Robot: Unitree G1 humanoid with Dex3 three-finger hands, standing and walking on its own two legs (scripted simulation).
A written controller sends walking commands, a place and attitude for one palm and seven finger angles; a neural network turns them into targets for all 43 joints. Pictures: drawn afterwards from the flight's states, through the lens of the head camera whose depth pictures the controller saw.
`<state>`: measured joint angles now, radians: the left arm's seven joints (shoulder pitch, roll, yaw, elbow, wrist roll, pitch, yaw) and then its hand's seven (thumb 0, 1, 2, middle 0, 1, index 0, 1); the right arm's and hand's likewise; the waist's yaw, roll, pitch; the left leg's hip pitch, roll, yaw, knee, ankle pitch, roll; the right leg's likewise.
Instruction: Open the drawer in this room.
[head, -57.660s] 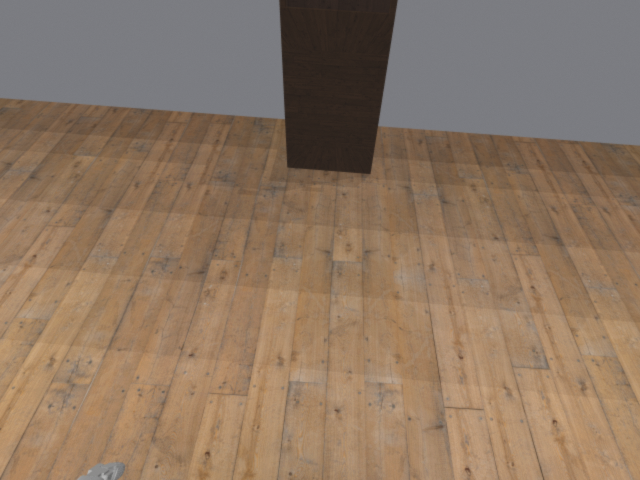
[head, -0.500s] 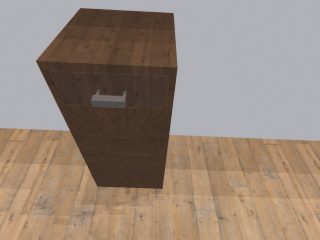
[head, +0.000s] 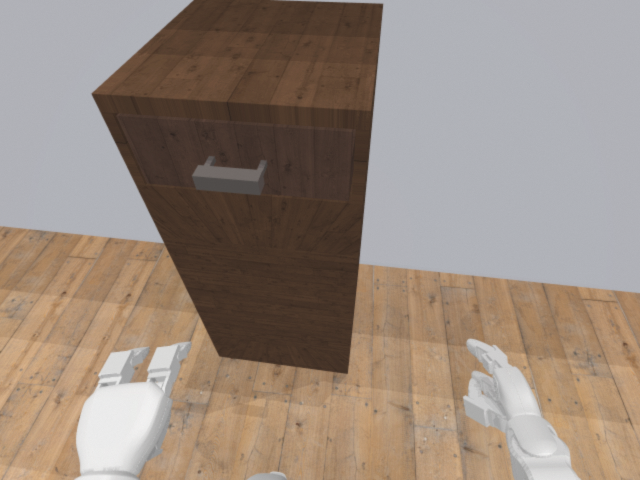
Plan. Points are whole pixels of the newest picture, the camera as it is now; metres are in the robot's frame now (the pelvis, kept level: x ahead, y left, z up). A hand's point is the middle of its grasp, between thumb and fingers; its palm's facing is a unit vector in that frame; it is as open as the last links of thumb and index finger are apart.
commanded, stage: raise the hand with hooked fingers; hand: left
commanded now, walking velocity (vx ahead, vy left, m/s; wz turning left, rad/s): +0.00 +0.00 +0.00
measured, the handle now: (233, 171) +0.53 +0.25 +0.08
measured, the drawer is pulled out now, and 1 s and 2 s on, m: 0.00 0.00 0.00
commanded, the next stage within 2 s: move the hooked fingers above the handle in 1.38 s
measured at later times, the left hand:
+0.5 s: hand (151, 297) +0.27 +0.25 +0.10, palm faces +0.11 -0.09 -0.99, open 12.1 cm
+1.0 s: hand (118, 199) +0.32 +0.28 +0.20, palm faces +0.13 -0.06 -0.99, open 13.8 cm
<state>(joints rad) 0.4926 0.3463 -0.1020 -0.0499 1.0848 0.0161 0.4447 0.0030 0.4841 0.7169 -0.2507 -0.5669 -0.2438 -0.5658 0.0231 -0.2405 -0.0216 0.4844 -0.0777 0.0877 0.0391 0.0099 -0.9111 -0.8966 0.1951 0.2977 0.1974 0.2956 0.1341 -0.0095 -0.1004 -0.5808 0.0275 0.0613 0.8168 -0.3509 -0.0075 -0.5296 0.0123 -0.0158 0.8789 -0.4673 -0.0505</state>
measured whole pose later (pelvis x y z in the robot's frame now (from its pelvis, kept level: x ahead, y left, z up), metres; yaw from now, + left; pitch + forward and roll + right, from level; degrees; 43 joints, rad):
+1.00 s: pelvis +0.02 +0.03 +0.04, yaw +2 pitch +0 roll +0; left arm -0.18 0.57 -0.03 -0.07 0.85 0.12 -0.09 0.00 -0.48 0.30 -0.32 -1.20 -0.32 -1.20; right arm 0.06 -0.24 0.03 0.61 0.02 0.15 -0.01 0.01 -0.91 -0.90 0.20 0.30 0.20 0.30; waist 0.09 0.09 0.00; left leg -0.25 -0.02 0.03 0.46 -0.21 0.03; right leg -0.16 -0.02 -0.04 0.47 -0.30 0.00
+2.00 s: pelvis +0.01 +0.01 +0.04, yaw +2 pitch +2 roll +1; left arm -0.35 0.55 -0.05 0.20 0.87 0.03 -0.07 0.00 -0.49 0.30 -0.32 -1.20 -0.32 -1.20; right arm 0.15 -0.28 0.00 0.65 0.03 0.14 -0.02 0.01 -0.91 -0.90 0.20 0.30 0.20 0.30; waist 0.05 0.08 -0.01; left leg -0.29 0.00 0.02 0.44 -0.19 0.01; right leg -0.21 0.00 -0.05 0.47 -0.29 -0.03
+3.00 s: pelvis +0.04 +0.01 +0.03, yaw +1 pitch +10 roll +1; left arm -0.69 0.50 -0.09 0.68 0.96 -0.02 0.04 0.00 -0.49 0.30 -0.33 -1.21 -0.32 -1.21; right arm 0.27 -0.27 -0.05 0.68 0.03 0.19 -0.03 0.01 -0.91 -0.90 0.20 0.30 0.20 0.30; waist -0.02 0.05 -0.08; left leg -0.47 0.01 0.04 0.58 -0.28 0.01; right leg -0.39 0.01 -0.02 0.60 -0.37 -0.03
